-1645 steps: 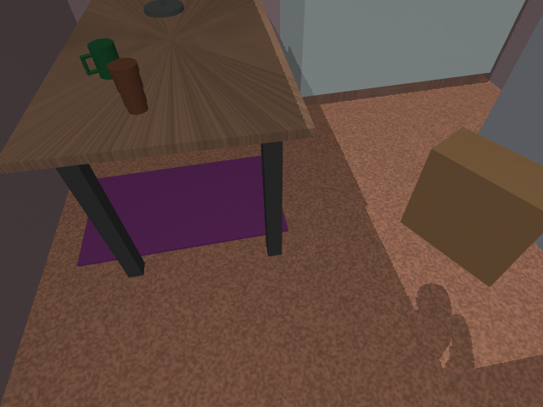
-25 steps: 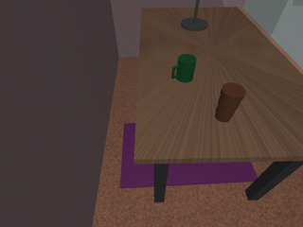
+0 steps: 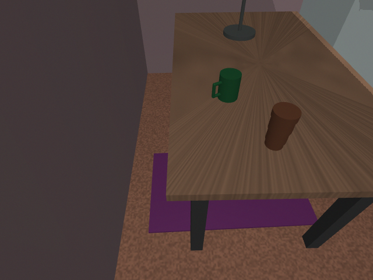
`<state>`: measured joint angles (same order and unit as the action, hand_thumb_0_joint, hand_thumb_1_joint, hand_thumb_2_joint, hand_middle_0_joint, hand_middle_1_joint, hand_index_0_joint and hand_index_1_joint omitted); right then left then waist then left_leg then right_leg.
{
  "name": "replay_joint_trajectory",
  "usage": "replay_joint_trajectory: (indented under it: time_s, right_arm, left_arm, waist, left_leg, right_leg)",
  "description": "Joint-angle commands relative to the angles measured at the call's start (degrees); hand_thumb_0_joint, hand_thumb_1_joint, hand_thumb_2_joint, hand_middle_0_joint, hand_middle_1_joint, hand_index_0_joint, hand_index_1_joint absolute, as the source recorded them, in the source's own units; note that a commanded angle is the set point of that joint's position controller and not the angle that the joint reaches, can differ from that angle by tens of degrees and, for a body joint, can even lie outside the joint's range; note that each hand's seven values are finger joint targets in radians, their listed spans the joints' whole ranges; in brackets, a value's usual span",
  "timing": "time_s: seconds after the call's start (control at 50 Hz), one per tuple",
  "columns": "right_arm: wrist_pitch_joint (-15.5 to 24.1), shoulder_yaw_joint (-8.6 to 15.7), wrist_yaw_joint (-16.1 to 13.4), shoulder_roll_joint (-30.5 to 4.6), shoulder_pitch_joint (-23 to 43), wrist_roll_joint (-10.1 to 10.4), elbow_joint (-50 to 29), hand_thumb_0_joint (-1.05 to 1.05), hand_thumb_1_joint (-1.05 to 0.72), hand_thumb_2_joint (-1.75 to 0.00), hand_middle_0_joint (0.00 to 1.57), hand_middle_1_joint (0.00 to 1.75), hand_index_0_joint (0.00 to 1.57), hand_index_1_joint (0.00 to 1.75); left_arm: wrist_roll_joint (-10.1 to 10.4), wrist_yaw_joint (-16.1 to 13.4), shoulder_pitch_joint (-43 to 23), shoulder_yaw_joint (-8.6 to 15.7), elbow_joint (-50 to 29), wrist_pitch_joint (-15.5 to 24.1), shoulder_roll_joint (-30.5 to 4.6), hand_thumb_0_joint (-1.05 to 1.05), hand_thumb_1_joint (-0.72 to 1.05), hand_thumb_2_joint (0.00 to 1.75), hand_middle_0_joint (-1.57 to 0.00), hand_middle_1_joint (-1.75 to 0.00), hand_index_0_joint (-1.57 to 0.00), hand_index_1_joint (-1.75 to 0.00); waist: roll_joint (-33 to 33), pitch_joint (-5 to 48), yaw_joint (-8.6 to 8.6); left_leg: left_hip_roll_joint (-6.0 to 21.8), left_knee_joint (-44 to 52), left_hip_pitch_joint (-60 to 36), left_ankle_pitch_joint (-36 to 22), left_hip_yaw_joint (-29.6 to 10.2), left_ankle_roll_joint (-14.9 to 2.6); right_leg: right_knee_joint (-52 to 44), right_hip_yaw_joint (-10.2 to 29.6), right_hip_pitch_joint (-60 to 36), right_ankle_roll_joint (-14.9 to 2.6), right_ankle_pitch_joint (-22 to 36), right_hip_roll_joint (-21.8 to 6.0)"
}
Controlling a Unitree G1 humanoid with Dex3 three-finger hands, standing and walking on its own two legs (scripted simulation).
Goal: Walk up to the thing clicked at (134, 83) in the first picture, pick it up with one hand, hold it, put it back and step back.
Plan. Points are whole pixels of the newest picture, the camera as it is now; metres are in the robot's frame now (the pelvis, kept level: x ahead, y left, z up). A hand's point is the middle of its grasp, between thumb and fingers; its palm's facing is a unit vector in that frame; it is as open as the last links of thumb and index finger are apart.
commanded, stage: stand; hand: right
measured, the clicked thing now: (279, 128) +0.52 -0.23 +0.01
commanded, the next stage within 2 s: none
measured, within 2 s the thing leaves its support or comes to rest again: neither
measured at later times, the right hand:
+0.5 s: hand out of the picture +0.07 -0.26 -0.16, palm faces -0.03 +0.94 -0.35, open 7.9 cm
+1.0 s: hand out of the picture +0.09 -0.25 -0.16, palm faces -0.03 +0.94 -0.35, open 7.4 cm
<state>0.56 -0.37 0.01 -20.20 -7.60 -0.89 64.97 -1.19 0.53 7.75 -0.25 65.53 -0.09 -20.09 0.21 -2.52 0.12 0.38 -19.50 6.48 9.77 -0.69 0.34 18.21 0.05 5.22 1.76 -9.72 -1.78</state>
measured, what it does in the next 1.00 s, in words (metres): stands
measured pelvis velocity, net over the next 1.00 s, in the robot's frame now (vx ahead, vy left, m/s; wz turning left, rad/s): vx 0.02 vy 0.00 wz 0.00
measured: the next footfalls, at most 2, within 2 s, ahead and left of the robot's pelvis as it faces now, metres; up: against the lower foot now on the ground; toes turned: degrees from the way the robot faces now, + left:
none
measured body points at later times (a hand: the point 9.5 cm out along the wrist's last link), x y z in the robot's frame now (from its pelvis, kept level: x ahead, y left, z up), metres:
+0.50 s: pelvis +0.01 +0.00 +0.00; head +0.02 +0.00 +0.45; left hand +0.07 +0.30 -0.14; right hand +0.08 -0.30 -0.13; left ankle +0.01 +0.12 -0.75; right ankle +0.01 -0.14 -0.75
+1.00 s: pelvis +0.02 +0.00 +0.00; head +0.03 +0.00 +0.45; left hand +0.09 +0.30 -0.13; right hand +0.09 -0.30 -0.13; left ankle +0.01 +0.12 -0.75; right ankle +0.01 -0.14 -0.75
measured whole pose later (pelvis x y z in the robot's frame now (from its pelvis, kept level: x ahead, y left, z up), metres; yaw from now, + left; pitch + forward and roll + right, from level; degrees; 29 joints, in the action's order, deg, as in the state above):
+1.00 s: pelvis +0.02 +0.00 +0.00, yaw +0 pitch -2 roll +0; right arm 0.6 -0.3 0.1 -20.0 -6.6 -0.8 64.3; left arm -1.0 0.4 6.8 -0.1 64.4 0.2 -19.9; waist 0.0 -2.9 0.2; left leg 0.4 -19.1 6.2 10.8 -0.8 0.4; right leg 17.5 -0.2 4.8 1.8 -10.7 -1.8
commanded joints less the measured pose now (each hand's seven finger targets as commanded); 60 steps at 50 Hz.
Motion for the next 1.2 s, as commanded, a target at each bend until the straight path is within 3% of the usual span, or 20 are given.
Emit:
replay_joint_trajectory:
  time_s: [0.0, 0.12, 0.28, 0.4, 0.68, 0.9, 1.18]
  right_arm:
    - [1.04, 2.36, -0.66, -12.8, 1.91, 0.25, -3.38, 0.0, 0.19, -0.4, 0.2, 0.3, 0.2, 0.3]
    - [1.18, 2.35, -0.62, -12.67, 2.38, 0.36, -3.4, 0.0, -0.29, -0.88, 0.2, 0.3, 0.2, 0.3]
    - [1.16, 2.32, -0.68, -12.79, 2.03, 0.38, -3.53, 0.0, -0.9, -0.9, 0.2, 0.3, 0.2, 0.3]
    - [1.25, 2.01, -0.71, -12.46, 1.61, 0.33, -3.32, 0.0, -0.9, -0.9, 0.2, 0.3, 0.2, 0.3]
    - [1.28, 2.18, -0.88, -12.4, 2.2, 0.46, -3.79, 0.0, -0.9, -0.9, 0.2, 0.3, 0.2, 0.3]
    - [1.12, 2.28, -0.73, -12.19, 2.89, 0.35, -3.98, 0.0, -0.9, -0.9, 0.2, 0.3, 0.2, 0.3]
    - [1.39, 2.4, -0.79, -12.41, 2.49, 0.5, -3.95, 0.0, -0.9, -0.9, 0.2, 0.3, 0.2, 0.3]
  left_arm:
    - [0.29, -0.81, -2.04, 2.54, -3.41, 1.12, -11.91, 0.0, 0.9, 0.9, -0.2, -0.3, -0.2, -0.3]
    - [0.34, -0.79, -1.22, 2.4, -3.54, 1.28, -11.74, 0.0, 0.9, 0.9, -0.2, -0.3, -0.2, -0.3]
    - [0.49, -0.89, -1.12, 2.53, -3.81, 1.46, -12.02, 0.0, 0.9, 0.9, -0.2, -0.3, -0.2, -0.3]
    - [0.59, -0.92, -1.43, 2.53, -3.83, 1.26, -12.01, 0.0, 0.9, 0.9, -0.2, -0.3, -0.2, -0.3]
    - [0.54, -1.09, -2.03, 2.5, -4.31, 1.42, -11.83, 0.0, 0.9, 0.9, -0.2, -0.3, -0.2, -0.3]
    - [0.44, -1.11, -2.33, 2.7, -4.12, 1.3, -11.86, 0.0, 0.9, 0.9, -0.2, -0.3, -0.2, -0.3]
    - [0.52, -1.03, -1.66, 2.58, -4.27, 1.35, -11.69, 0.0, 0.9, 0.9, -0.2, -0.3, -0.2, -0.3]
  waist:
    - [-0.58, 0.29, -0.12]
    - [-0.57, 1.21, -0.3]
    - [0.02, 2.77, -0.21]
    - [-0.02, 2.24, -0.27]
    - [0.13, 4.28, -0.18]
    - [-0.22, 1.99, -0.19]
    - [-0.38, 3.93, -0.41]
  left_leg:
    - [6.39, 5.49, 2.86, 2.58, -5.58, -1.63]
    - [6.55, 4.77, 1.87, 1.09, -5.72, -1.68]
    - [6.64, 3.46, 0.33, -4.38, -5.2, -1.74]
    - [6.77, 3.82, 0.99, -5.01, -5.29, -1.56]
    - [6.98, 2.27, -0.76, -12.55, -4.48, -1.58]
    - [6.77, 4.07, 0.35, -6.24, -4.89, -1.42]
    - [6.94, 3.28, -0.98, -10.62, -4.85, -1.62]
  right_leg:
    - [-3.79, 4.45, 1.58, -2.9, -0.17, -5.24]
    - [-3.43, 4.56, 1.61, -2.93, 0.48, -5.39]
    - [-3.1, 4.67, 0.82, -2.79, 3.74, -5.68]
    - [-2.81, 4.42, 0.52, -2.72, 3.98, -5.65]
    - [-2.17, 3.85, -1.73, -2.49, 11.76, -6.09]
    - [-3.17, 3.67, -0.03, -2.52, 5.16, -5.6]
    - [-2.52, 3.68, -1.2, -2.65, 8.49, -5.96]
